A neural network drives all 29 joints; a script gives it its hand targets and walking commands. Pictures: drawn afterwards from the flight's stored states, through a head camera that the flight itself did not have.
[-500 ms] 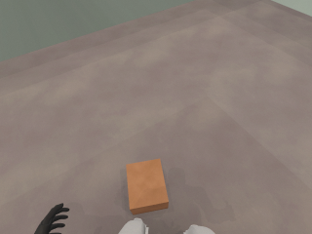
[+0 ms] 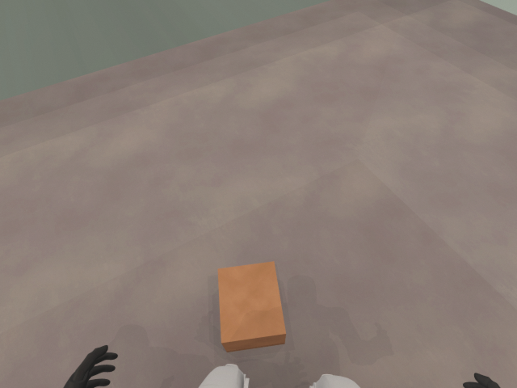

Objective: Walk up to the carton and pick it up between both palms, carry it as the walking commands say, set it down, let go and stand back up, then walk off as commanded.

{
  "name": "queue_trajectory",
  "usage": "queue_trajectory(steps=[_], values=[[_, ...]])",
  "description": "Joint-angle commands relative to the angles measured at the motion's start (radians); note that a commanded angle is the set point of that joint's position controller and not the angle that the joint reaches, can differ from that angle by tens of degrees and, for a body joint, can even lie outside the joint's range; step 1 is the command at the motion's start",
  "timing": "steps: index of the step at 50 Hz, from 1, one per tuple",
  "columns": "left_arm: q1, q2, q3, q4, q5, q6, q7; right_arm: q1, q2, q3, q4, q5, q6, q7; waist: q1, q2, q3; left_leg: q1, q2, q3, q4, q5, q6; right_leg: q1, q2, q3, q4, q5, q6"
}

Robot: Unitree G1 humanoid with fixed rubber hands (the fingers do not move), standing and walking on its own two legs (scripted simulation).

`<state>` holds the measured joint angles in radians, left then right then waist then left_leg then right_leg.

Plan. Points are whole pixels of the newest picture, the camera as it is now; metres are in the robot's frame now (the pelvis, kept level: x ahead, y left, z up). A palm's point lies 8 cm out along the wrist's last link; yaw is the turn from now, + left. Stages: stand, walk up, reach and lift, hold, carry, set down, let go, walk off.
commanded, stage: walk up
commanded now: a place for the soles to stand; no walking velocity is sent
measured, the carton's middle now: (250, 306) +0.44 +0.09 -0.66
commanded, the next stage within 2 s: none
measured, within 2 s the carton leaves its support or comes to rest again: neither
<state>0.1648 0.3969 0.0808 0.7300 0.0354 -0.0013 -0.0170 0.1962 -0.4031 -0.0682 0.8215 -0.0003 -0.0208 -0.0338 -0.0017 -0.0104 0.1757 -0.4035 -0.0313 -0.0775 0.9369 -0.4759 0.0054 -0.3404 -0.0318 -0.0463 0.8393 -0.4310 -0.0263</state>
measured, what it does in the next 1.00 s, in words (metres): stands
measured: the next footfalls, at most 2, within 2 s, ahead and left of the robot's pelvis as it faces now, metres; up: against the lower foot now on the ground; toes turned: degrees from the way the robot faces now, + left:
none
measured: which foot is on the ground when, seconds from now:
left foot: down 0.00-1.00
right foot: down 0.00-1.00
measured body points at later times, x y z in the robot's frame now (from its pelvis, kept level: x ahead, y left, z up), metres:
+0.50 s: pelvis -0.02 +0.02 +0.00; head +0.03 +0.02 +0.45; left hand +0.12 +0.34 -0.09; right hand +0.08 -0.30 -0.10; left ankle +0.00 +0.14 -0.70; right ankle +0.01 -0.11 -0.70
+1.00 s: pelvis -0.02 +0.02 +0.00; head +0.01 +0.03 +0.45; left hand +0.10 +0.34 -0.09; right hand +0.09 -0.30 -0.10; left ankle +0.00 +0.14 -0.70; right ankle +0.01 -0.11 -0.70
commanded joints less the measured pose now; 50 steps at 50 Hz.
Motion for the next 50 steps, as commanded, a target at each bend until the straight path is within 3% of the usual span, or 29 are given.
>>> queue_trajectory(steps=[1, 3, 4, 5, 6, 7, 9, 11, 13, 14, 16, 18, 19, 20, 21, 22, 26, 28, 30, 32, 33, 35, 36, 37, 40, 44, 46, 48, 50], values=[[-0.078, 0.273, 0.062, -0.054, -0.012, -0.03, 0.025, 0.091, -0.227, -0.042, -0.054, 0.005, -0.017, 0.005, -0.013, -0.142, -0.13, -0.057, 0.04, 0.064, -0.019, -0.071, 0.03, 0.05, -0.297, 0.248, -0.295, 0.398, -0.183], [-0.057, 0.253, 0.052, -0.053, -0.02, -0.019, 0.022, 0.134, -0.206, -0.045, -0.028, 0.0, -0.04, 0.011, -0.024, -0.149, -0.214, 0.073, 0.001, 0.092, -0.297, 0.184, 0.044, 0.102, -0.191, 0.119, -0.14, 0.438, -0.101], [-0.041, 0.226, 0.05, -0.062, -0.025, -0.014, 0.022, 0.133, -0.231, -0.058, -0.024, -0.011, -0.05, 0.006, -0.01, -0.075, -0.27, 0.14, 0.028, -0.011, -0.317, 0.354, 0.061, 0.085, -0.149, 0.091, -0.042, 0.384, -0.065], [-0.05, 0.2, 0.045, -0.078, -0.027, -0.011, 0.022, 0.118, -0.286, -0.068, -0.04, -0.021, -0.057, 0.001, -0.002, 0.078, -0.309, 0.194, 0.165, -0.287, -0.333, 0.521, 0.136, -0.021, -0.066, 0.039, 0.085, 0.242, -0.017], [-0.063, 0.194, 0.045, -0.079, -0.029, -0.001, 0.019, 0.082, -0.329, -0.07, -0.062, -0.017, -0.06, -0.001, 0.009, 0.122, -0.292, 0.193, 0.255, -0.489, -0.355, 0.595, 0.242, -0.105, 0.017, 0.063, 0.098, -0.068, 0.01], [-0.104, 0.206, 0.043, -0.07, -0.029, 0.004, 0.021, 0.077, -0.334, -0.067, -0.057, -0.012, -0.058, -0.004, -0.011, 0.129, -0.264, 0.131, 0.287, -0.532, -0.393, 0.547, 0.294, -0.088, 0.034, 0.093, 0.118, -0.216, 0.01], [-0.053, 0.19, 0.049, -0.038, -0.026, -0.005, 0.021, 0.001, -0.301, -0.053, -0.068, -0.017, -0.05, -0.011, 0.03, 0.12, -0.211, 0.05, 0.254, -0.458, -0.343, 0.539, 0.256, -0.023, 0.02, 0.081, 0.009, -0.105, -0.002], [0.018, 0.207, 0.057, -0.003, -0.02, -0.016, 0.021, -0.052, -0.245, -0.03, -0.081, -0.011, -0.036, -0.004, 0.071, 0.069, -0.207, -0.106, 0.149, -0.302, -0.268, 0.451, 0.147, 0.133, -0.034, 0.135, -0.166, 0.069, -0.039], [0.011, 0.271, 0.07, -0.016, -0.006, -0.031, 0.019, -0.018, -0.19, -0.019, -0.079, -0.001, -0.027, 0.004, 0.063, -0.102, -0.218, -0.185, -0.019, -0.031, -0.033, 0.208, 0.045, 0.174, -0.264, 0.366, -0.39, 0.003, -0.162], [-0.034, 0.298, 0.071, -0.027, -0.01, -0.032, 0.015, 0.011, -0.214, -0.031, -0.072, 0.001, -0.021, -0.001, 0.035, -0.147, -0.214, -0.137, -0.024, 0.042, 0.056, -0.059, 0.035, 0.111, -0.368, 0.411, -0.422, 0.099, -0.235], [-0.097, 0.288, 0.067, -0.041, -0.013, -0.033, 0.014, 0.075, -0.237, -0.038, -0.055, 0.002, -0.025, 0.004, -0.002, -0.135, -0.173, -0.077, 0.02, 0.049, 0.067, -0.106, 0.027, 0.037, -0.365, 0.355, -0.377, 0.191, -0.238], [-0.139, 0.258, 0.051, -0.048, -0.018, -0.022, 0.012, 0.146, -0.219, -0.039, -0.019, 0.002, -0.041, 0.013, -0.048, -0.149, -0.18, 0.072, 0.023, 0.073, -0.236, 0.07, 0.053, 0.002, -0.24, 0.174, -0.239, 0.252, -0.127], [-0.104, 0.225, 0.045, -0.048, -0.021, -0.015, 0.013, 0.148, -0.238, -0.048, -0.02, -0.008, -0.055, 0.011, -0.032, -0.067, -0.214, 0.113, 0.039, -0.033, -0.318, 0.271, 0.067, -0.002, -0.163, 0.113, -0.117, 0.274, -0.07], [-0.084, 0.189, 0.038, -0.062, -0.026, -0.011, 0.017, 0.131, -0.28, -0.061, -0.031, -0.02, -0.062, 0.005, -0.01, 0.092, -0.259, 0.153, 0.171, -0.3, -0.37, 0.434, 0.132, -0.055, -0.064, 0.038, 0.069, 0.184, -0.016], [-0.088, 0.189, 0.039, -0.058, -0.027, -0.001, 0.015, 0.075, -0.329, -0.064, -0.056, -0.019, -0.066, 0.005, 0.011, 0.126, -0.244, 0.14, 0.258, -0.511, -0.397, 0.495, 0.233, -0.116, 0.019, 0.06, 0.081, -0.08, 0.014], [-0.115, 0.205, 0.041, -0.058, -0.027, 0.004, 0.017, 0.075, -0.336, -0.064, -0.059, -0.016, -0.065, 0.002, -0.007, 0.126, -0.238, 0.093, 0.283, -0.531, -0.42, 0.485, 0.279, -0.083, 0.027, 0.093, 0.1, -0.223, 0.008], [-0.009, 0.21, 0.055, 0.0, -0.02, -0.019, 0.018, -0.037, -0.249, -0.03, -0.08, -0.011, -0.046, 0.0, 0.065, 0.07, -0.213, -0.098, 0.143, -0.286, -0.284, 0.459, 0.131, 0.139, -0.042, 0.128, -0.165, 0.108, -0.039], [-0.033, 0.253, 0.06, -0.017, -0.009, -0.03, 0.015, 0.01, -0.205, -0.019, -0.076, -0.002, -0.04, 0.009, 0.043, -0.068, -0.214, -0.157, 0.019, -0.088, -0.134, 0.237, 0.052, 0.16, -0.209, 0.288, -0.331, 0.032, -0.135], [-0.101, 0.28, 0.058, -0.027, -0.013, -0.028, 0.01, 0.073, -0.22, -0.034, -0.048, 0.002, -0.032, 0.007, -0.003, -0.13, -0.214, -0.029, -0.011, 0.052, -0.039, 0.004, 0.039, 0.041, -0.32, 0.32, -0.378, 0.055, -0.207], [-0.155, 0.266, 0.052, -0.039, -0.017, -0.021, 0.007, 0.133, -0.233, -0.038, -0.028, -0.005, -0.041, 0.013, -0.04, -0.126, -0.204, 0.059, 0.008, 0.022, -0.162, 0.057, 0.064, -0.029, -0.257, 0.228, -0.291, 0.066, -0.145], [-0.141, 0.239, 0.045, -0.043, -0.017, -0.015, 0.007, 0.134, -0.251, -0.044, -0.029, -0.01, -0.049, 0.014, -0.037, -0.047, -0.209, 0.089, 0.045, -0.073, -0.269, 0.186, 0.083, -0.059, -0.182, 0.156, -0.202, 0.072, -0.089], [-0.11, 0.195, 0.041, -0.037, -0.026, -0.001, 0.012, 0.055, -0.315, -0.06, -0.055, -0.026, -0.059, 0.015, 0.007, 0.149, -0.187, 0.021, 0.217, -0.469, -0.455, 0.217, 0.196, -0.079, 0.021, 0.046, 0.045, -0.109, 0.005], [-0.098, 0.201, 0.043, -0.034, -0.025, 0.001, 0.013, 0.034, -0.325, -0.061, -0.065, -0.024, -0.06, 0.011, 0.01, 0.138, -0.179, 0.004, 0.25, -0.538, -0.474, 0.234, 0.239, -0.053, 0.035, 0.08, 0.036, -0.157, 0.008], [-0.073, 0.203, 0.045, -0.021, -0.025, -0.002, 0.012, 0.006, -0.316, -0.056, -0.068, -0.024, -0.059, 0.007, 0.025, 0.116, -0.181, -0.011, 0.245, -0.504, -0.44, 0.288, 0.243, -0.018, 0.03, 0.085, 0.001, -0.126, 0.002], [-0.02, 0.212, 0.054, -0.004, -0.014, -0.023, 0.014, -0.032, -0.23, -0.022, -0.077, -0.016, -0.05, 0.008, 0.061, 0.054, -0.212, -0.134, 0.121, -0.274, -0.311, 0.351, 0.111, 0.164, -0.064, 0.146, -0.195, 0.061, -0.05], [-0.099, 0.277, 0.057, -0.03, -0.015, -0.028, 0.009, 0.077, -0.223, -0.033, -0.051, 0.002, -0.038, 0.011, -0.006, -0.109, -0.217, -0.02, -0.011, 0.026, -0.078, 0.095, 0.041, 0.049, -0.285, 0.3, -0.345, 0.082, -0.19], [-0.124, 0.257, 0.05, -0.037, -0.018, -0.022, 0.01, 0.113, -0.233, -0.036, -0.034, -0.005, -0.045, 0.013, -0.023, -0.088, -0.216, 0.057, 0.016, -0.016, -0.183, 0.215, 0.063, -0.001, -0.223, 0.206, -0.255, 0.136, -0.133], [-0.109, 0.217, 0.043, -0.041, -0.025, -0.011, 0.012, 0.078, -0.271, -0.047, -0.05, -0.018, -0.057, 0.012, -0.001, 0.059, -0.22, 0.05, 0.117, -0.265, -0.335, 0.322, 0.127, -0.032, -0.072, 0.076, -0.076, 0.077, -0.032], [-0.085, 0.194, 0.042, -0.03, -0.028, -0.002, 0.014, 0.026, -0.31, -0.054, -0.068, -0.022, -0.058, 0.011, 0.02, 0.127, -0.203, 0.001, 0.218, -0.478, -0.427, 0.345, 0.221, -0.011, 0.033, 0.068, 0.013, -0.081, 0.001]])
